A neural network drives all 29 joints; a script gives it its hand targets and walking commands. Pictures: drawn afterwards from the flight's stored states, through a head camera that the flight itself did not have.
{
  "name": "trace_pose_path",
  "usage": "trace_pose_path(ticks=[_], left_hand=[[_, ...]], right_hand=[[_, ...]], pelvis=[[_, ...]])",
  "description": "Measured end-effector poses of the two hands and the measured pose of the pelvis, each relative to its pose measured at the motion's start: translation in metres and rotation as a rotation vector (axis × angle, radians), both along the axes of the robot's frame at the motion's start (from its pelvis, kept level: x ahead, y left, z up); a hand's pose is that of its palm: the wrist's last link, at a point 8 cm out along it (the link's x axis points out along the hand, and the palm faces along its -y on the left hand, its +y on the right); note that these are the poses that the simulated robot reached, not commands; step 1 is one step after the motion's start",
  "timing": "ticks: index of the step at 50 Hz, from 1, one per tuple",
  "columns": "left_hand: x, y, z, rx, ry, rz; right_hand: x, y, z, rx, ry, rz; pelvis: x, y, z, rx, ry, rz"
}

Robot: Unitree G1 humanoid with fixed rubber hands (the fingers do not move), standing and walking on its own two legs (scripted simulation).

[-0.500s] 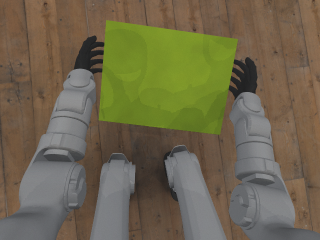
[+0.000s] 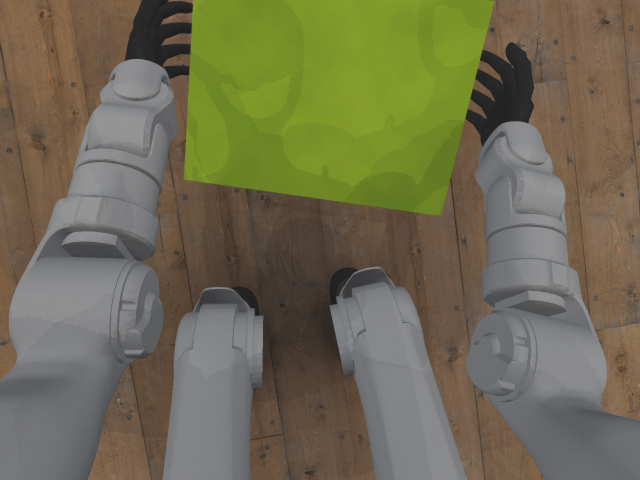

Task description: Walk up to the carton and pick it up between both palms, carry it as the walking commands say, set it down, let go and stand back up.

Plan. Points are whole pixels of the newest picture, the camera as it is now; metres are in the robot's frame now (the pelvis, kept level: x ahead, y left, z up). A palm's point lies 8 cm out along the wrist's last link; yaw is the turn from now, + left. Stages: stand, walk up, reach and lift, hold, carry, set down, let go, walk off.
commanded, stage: set down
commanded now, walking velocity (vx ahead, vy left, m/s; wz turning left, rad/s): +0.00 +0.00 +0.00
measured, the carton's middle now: (326, 98) +0.53 -0.08 -0.23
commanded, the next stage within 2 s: none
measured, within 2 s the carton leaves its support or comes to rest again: rests again in 1.44 s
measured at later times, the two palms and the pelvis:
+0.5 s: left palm (172, 78) +0.56 +0.10 -0.20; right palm (473, 128) +0.47 -0.26 -0.21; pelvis -0.01 +0.00 -0.06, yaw +1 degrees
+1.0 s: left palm (174, 82) +0.57 +0.11 -0.24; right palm (459, 136) +0.46 -0.25 -0.24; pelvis +0.02 +0.01 -0.05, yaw -1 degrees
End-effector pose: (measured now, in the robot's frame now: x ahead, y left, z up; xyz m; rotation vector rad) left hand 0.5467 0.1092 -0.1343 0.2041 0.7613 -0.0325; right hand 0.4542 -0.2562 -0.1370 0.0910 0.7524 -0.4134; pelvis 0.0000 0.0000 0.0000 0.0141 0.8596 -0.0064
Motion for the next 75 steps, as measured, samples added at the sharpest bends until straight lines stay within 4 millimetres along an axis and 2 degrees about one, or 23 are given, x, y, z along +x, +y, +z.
trace_pose_path(ticks=[3, 10, 12, 14, 19, 22, 25, 30, 35, 47, 55, 63, 75], left_hand=[[0.003, -0.001, -0.018, 0.001, 0.002, -0.020], [0.007, -0.012, -0.068, -0.024, -0.045, -0.021], [0.003, -0.014, -0.085, -0.020, -0.042, -0.018], [-0.005, -0.015, -0.092, -0.018, -0.015, -0.004], [0.002, -0.013, -0.081, 0.003, -0.023, -0.029], [0.011, -0.011, -0.071, 0.008, -0.039, -0.014], [0.012, -0.005, -0.067, 0.012, -0.003, -0.012], [0.008, 0.009, -0.074, 0.025, 0.055, -0.024], [0.005, 0.016, -0.084, 0.044, 0.076, -0.030], [0.020, 0.005, -0.103, 0.001, 0.066, -0.049], [0.017, 0.004, -0.105, -0.012, 0.041, -0.027], [0.008, 0.012, -0.104, 0.009, 0.057, -0.020], [0.015, 0.012, -0.109, 0.012, 0.075, -0.040]], right_hand=[[-0.002, 0.001, -0.018, -0.024, 0.014, -0.005], [-0.004, -0.003, -0.063, -0.072, -0.018, -0.072], [-0.005, -0.007, -0.081, -0.064, -0.016, -0.064], [-0.010, -0.009, -0.088, -0.061, 0.015, -0.065], [-0.004, -0.005, -0.073, -0.054, 0.010, -0.075], [0.008, -0.005, -0.071, -0.052, -0.007, -0.044], [0.011, -0.003, -0.073, -0.034, 0.027, 0.014], [0.008, 0.006, -0.070, -0.015, 0.081, 0.075], [0.015, 0.011, -0.078, 0.013, 0.084, 0.064], [0.010, 0.005, -0.097, -0.016, 0.106, 0.024], [0.007, 0.005, -0.099, -0.025, 0.083, 0.029], [0.006, 0.011, -0.102, 0.001, 0.083, 0.027], [0.012, 0.009, -0.106, -0.006, 0.097, 0.039]], pelvis=[[0.001, -0.002, -0.004, 0.001, -0.023, -0.002], [-0.012, -0.001, -0.011, -0.008, -0.229, 0.008], [-0.014, 0.000, -0.018, -0.005, -0.261, 0.012], [-0.012, -0.001, -0.027, 0.000, -0.274, 0.023], [-0.014, -0.002, -0.042, -0.009, -0.338, -0.005], [-0.017, 0.000, -0.048, -0.013, -0.348, 0.005], [-0.013, 0.000, -0.055, -0.012, -0.298, 0.022], [-0.002, -0.002, -0.059, -0.022, -0.220, 0.014], [0.004, 0.004, -0.053, -0.032, -0.180, 0.024], [0.024, 0.014, -0.049, -0.040, -0.104, 0.017], [0.020, 0.013, -0.056, -0.034, -0.140, 0.008], [0.012, 0.011, -0.061, -0.033, -0.184, 0.011], [0.013, 0.010, -0.059, -0.034, -0.184, 0.009]])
